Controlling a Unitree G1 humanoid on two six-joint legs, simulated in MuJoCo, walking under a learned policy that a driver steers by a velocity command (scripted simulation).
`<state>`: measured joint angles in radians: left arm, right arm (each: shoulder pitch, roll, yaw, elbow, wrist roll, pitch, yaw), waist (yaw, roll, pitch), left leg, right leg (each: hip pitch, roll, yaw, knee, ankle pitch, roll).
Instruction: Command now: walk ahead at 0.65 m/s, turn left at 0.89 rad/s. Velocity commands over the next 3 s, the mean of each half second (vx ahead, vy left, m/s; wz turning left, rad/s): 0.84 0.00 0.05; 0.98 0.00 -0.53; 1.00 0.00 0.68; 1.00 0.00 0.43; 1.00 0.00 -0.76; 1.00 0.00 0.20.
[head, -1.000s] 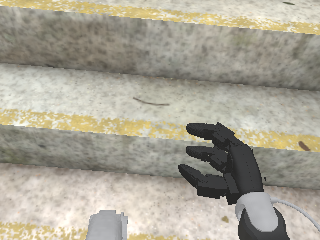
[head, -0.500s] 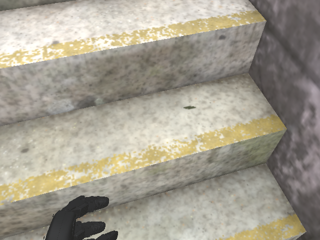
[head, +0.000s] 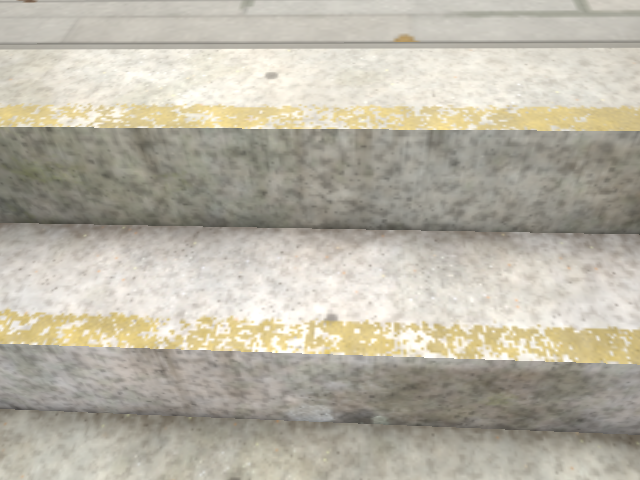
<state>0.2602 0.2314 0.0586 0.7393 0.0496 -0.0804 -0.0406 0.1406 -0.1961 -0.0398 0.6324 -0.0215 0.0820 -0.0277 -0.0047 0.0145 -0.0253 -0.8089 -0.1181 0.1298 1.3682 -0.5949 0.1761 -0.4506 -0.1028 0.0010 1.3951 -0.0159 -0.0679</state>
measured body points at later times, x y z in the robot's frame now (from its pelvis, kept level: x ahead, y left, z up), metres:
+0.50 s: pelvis +0.30 -0.05 +0.22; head +0.30 -0.02 +0.67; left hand +0.45 +0.19 +0.11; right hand +0.34 -0.31 +0.11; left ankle +0.13 +0.05 -0.39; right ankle +0.32 -0.09 -0.40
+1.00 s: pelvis +0.62 -0.13 +0.51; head +0.60 -0.16 +0.96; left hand +0.96 -0.03 +0.55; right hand +0.53 -0.39 +0.36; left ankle +0.60 +0.07 -0.20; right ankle +0.62 -0.29 +0.08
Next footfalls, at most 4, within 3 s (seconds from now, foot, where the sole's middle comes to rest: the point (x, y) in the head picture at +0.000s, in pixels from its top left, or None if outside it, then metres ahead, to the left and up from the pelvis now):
0.44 right None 0.36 -0.09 -0.44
0.82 left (303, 276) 0.64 0.06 -0.23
1.12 right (624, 83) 0.83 -0.42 -0.04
1.64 left None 1.21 -0.24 -0.04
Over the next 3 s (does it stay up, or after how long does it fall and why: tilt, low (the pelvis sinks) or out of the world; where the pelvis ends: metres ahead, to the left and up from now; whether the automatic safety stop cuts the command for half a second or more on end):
stays up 2.36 -0.29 0.72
